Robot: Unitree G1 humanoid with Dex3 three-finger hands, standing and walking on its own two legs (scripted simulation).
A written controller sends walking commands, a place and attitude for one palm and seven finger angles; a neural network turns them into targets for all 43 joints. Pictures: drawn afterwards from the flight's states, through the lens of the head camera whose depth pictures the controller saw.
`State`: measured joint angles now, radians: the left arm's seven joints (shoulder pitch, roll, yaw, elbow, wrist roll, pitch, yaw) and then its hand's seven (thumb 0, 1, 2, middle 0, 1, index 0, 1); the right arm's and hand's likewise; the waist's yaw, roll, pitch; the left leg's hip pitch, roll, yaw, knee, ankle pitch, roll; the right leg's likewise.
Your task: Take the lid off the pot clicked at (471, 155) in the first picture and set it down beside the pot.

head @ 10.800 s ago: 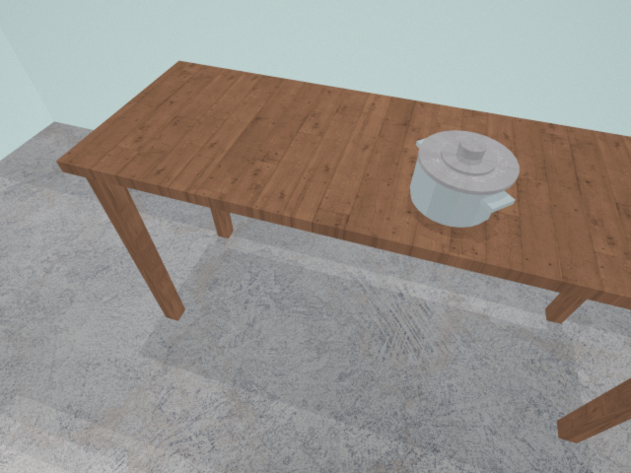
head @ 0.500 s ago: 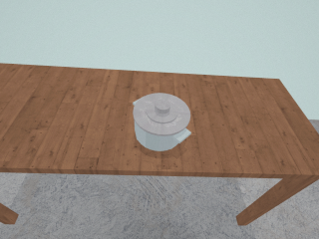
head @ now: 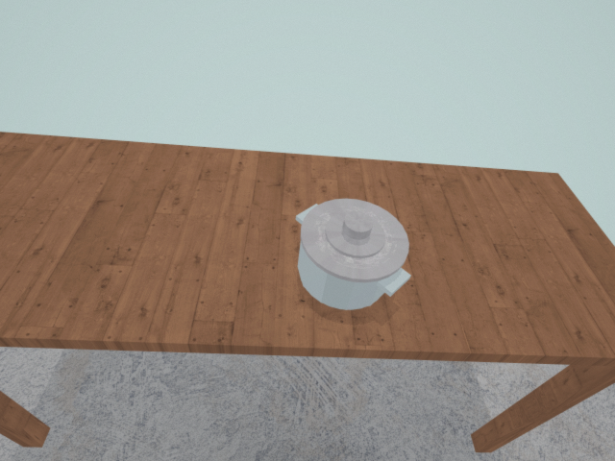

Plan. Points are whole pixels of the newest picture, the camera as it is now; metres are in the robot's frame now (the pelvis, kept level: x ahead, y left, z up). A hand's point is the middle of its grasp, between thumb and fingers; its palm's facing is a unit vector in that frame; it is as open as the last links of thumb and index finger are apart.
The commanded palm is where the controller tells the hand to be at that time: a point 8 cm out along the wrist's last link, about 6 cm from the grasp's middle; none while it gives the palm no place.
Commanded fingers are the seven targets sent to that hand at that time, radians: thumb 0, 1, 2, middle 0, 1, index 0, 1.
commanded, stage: come to a stop and stand still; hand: left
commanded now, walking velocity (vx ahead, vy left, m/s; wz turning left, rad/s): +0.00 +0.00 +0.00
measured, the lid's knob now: (357, 225) +0.46 -0.03 +0.06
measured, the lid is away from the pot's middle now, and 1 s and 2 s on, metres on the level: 0.00 0.00 0.00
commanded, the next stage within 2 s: look again from close up in 1.28 s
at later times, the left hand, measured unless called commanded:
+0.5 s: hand out of the picture -0.07 +0.17 -0.19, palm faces +0.12 -0.98 -0.16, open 7.4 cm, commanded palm none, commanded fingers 0.00 0.90 0.90 -0.20 -0.30 -0.20 -0.30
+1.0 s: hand out of the picture -0.04 +0.31 -0.24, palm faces +0.11 -0.97 -0.21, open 7.4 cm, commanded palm none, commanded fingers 0.00 0.90 0.90 -0.20 -0.30 -0.20 -0.30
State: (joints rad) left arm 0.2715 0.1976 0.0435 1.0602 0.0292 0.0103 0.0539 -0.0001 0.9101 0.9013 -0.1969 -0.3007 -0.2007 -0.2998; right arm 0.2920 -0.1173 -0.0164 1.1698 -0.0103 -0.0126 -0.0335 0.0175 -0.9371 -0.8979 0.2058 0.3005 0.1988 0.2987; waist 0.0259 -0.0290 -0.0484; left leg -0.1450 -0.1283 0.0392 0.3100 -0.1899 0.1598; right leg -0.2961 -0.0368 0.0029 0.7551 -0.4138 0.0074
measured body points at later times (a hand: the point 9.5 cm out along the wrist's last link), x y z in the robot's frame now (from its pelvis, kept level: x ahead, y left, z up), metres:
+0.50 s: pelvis +0.02 +0.03 -0.01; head +0.04 +0.05 +0.44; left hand -0.08 +0.23 -0.17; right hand +0.01 -0.19 -0.16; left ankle -0.02 +0.01 -0.74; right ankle -0.04 -0.15 -0.74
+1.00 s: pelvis -0.03 +0.10 -0.04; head -0.04 +0.17 +0.40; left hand -0.04 +0.36 -0.22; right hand +0.01 -0.13 -0.16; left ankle -0.03 +0.20 -0.74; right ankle -0.06 -0.09 -0.70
